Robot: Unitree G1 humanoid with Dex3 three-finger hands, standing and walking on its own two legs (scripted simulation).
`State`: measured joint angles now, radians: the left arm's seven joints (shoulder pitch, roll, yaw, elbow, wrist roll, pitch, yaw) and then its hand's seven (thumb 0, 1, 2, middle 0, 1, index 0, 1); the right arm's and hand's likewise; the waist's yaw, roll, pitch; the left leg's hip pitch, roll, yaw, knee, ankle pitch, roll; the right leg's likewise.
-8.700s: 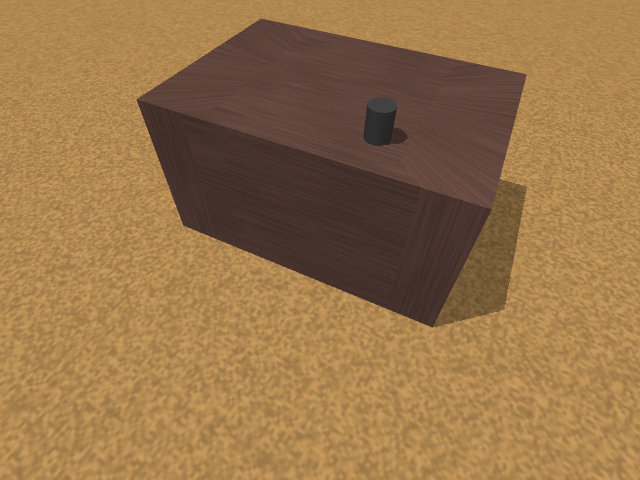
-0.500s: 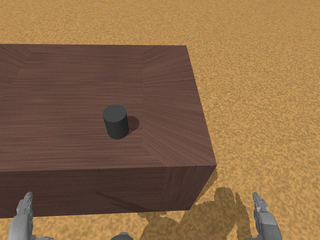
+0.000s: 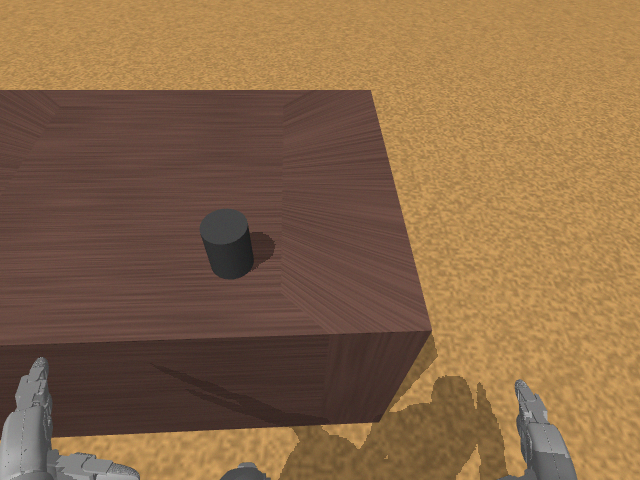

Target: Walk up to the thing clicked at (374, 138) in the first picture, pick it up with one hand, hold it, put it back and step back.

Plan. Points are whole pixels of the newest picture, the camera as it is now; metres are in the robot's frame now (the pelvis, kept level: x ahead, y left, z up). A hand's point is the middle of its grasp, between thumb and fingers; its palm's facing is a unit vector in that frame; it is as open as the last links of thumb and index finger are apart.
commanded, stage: go down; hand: left
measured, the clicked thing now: (228, 244) +0.51 +0.16 -0.08
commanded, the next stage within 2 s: none
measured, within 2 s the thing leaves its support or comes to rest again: neither
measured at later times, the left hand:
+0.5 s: hand (75, 345) +0.28 +0.30 +0.01, palm faces +0.38 -0.90 -0.21, open 17.6 cm
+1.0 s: hand (76, 297) +0.34 +0.32 +0.02, palm faces +0.24 -0.97 -0.08, open 17.6 cm
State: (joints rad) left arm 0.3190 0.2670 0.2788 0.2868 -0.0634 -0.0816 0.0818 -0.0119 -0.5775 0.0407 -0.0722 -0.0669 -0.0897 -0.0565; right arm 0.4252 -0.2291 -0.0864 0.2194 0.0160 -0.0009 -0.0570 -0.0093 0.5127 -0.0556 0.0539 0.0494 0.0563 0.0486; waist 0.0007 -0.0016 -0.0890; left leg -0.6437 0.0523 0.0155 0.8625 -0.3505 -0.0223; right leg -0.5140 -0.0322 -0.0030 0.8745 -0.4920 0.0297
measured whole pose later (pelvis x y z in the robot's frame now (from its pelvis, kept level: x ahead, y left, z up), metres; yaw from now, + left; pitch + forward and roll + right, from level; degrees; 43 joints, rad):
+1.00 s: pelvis +0.01 +0.01 -0.01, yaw -1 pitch +13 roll -2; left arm -0.23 0.47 0.50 0.72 -0.19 -0.31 -0.30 -0.01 -0.61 0.00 -0.06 -0.06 -0.09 -0.04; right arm 0.37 -0.24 -0.06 0.29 0.01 -0.05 -0.03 -0.01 0.52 -0.05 0.05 0.05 0.06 0.05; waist -0.04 -0.02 -0.11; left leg -0.81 0.07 0.01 0.98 -0.41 -0.01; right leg -0.65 -0.02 0.00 0.94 -0.52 0.04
